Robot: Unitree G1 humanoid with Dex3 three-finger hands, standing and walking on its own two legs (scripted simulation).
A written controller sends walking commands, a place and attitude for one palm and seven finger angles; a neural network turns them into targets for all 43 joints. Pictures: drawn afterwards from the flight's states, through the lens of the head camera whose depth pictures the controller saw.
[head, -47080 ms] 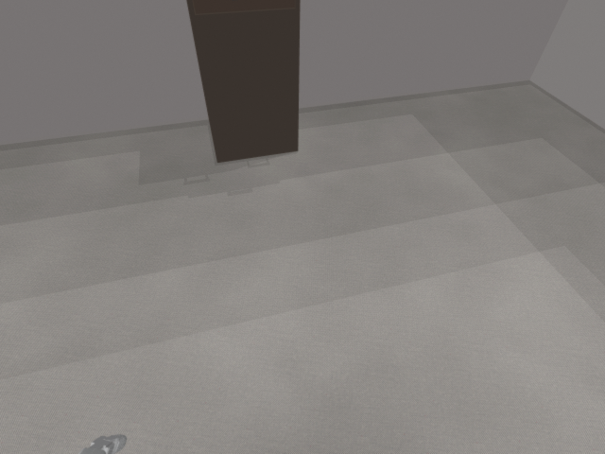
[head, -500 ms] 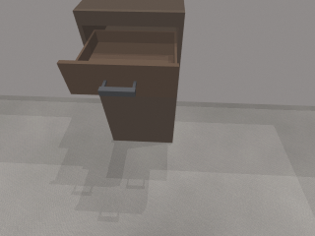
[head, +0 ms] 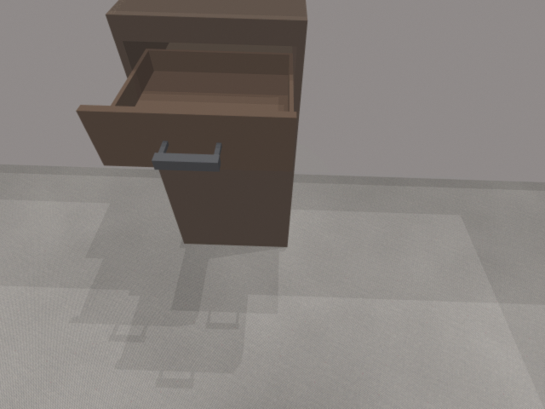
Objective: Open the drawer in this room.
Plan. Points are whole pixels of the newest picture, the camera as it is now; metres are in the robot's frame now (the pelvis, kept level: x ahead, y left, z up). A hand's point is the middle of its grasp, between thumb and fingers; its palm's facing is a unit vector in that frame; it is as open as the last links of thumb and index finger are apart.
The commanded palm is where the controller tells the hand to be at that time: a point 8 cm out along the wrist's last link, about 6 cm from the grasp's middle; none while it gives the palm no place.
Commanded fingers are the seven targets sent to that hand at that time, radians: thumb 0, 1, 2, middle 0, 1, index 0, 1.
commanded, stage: look to check the result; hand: left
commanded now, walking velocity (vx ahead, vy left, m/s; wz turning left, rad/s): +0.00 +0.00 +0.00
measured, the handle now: (189, 154) +0.55 +0.19 +0.04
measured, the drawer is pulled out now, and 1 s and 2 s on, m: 0.29 0.29 0.29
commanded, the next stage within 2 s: stand and wait in 0.54 s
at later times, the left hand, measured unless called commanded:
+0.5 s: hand out of the picture +0.01 +0.15 -0.18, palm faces +0.04 -0.98 -0.17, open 7.3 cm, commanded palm none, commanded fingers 0.00 0.90 0.90 -0.20 -0.30 -0.20 -0.30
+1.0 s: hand out of the picture +0.02 +0.16 -0.17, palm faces +0.04 -0.98 -0.19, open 7.3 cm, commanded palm none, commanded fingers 0.00 0.90 0.90 -0.20 -0.30 -0.20 -0.30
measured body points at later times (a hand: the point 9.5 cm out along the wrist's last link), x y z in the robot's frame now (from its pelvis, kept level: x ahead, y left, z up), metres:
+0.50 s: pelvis +0.02 -0.01 +0.00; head +0.04 -0.01 +0.45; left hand +0.01 +0.21 -0.16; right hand +0.01 -0.22 -0.16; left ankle +0.04 +0.12 -0.74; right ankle +0.00 -0.11 -0.74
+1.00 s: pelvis +0.03 -0.01 +0.00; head +0.05 -0.01 +0.45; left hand +0.02 +0.21 -0.16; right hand +0.01 -0.22 -0.16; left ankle +0.04 +0.12 -0.74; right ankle +0.00 -0.11 -0.74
